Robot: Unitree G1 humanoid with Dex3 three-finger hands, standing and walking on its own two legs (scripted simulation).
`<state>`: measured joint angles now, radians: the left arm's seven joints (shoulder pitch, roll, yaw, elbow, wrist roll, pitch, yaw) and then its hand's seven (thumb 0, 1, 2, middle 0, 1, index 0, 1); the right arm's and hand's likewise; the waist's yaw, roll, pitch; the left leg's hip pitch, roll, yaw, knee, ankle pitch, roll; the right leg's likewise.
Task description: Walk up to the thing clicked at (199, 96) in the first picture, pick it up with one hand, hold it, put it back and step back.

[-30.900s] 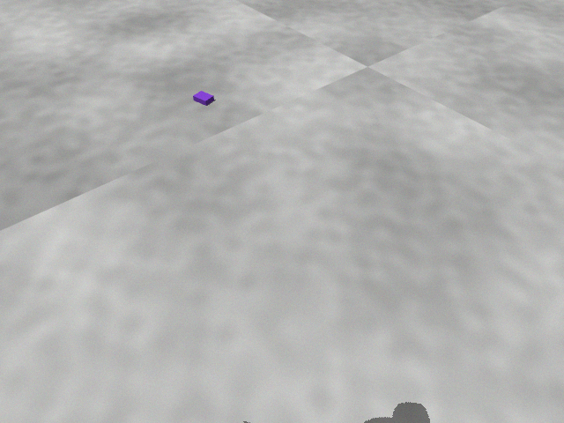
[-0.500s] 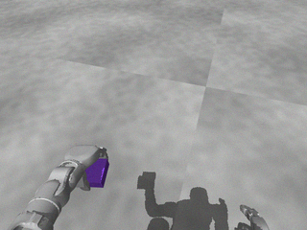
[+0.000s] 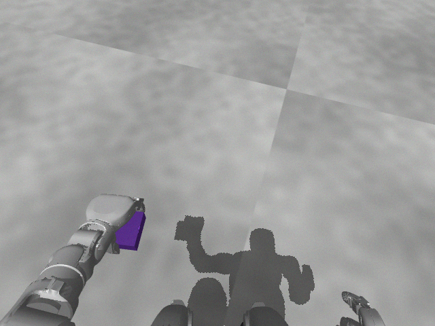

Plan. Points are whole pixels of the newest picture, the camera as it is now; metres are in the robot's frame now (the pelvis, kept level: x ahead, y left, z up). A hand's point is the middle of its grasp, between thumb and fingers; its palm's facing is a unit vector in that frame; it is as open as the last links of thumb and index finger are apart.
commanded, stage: crouch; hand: left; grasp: from above
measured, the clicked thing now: (116, 228) +0.33 +0.24 -0.12
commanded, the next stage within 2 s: lower in 1.56 s
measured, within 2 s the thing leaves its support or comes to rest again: neither
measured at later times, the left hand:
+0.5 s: hand (138, 237) +0.37 +0.24 -0.34, palm faces -0.47 +0.04 -0.88, open 10.4 cm
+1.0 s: hand (147, 242) +0.41 +0.25 -0.49, palm faces -0.46 +0.01 -0.89, open 10.4 cm
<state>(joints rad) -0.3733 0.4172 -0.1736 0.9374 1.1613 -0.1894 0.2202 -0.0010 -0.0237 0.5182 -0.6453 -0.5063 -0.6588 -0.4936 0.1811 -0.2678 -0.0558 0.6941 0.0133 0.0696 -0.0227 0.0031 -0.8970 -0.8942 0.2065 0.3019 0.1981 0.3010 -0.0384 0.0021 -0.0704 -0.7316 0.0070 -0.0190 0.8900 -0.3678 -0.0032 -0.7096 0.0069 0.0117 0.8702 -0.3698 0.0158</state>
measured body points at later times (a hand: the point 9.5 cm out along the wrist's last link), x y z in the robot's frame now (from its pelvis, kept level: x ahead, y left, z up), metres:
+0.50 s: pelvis -0.04 +0.01 -0.20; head +0.14 +0.03 +0.21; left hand +0.39 +0.24 -0.29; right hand +0.00 -0.26 -0.33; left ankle +0.04 +0.12 -0.69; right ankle +0.03 -0.13 -0.69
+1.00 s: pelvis -0.05 +0.01 -0.32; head +0.20 +0.05 +0.06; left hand +0.43 +0.25 -0.44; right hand +0.01 -0.28 -0.43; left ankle +0.04 +0.12 -0.69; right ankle +0.03 -0.13 -0.69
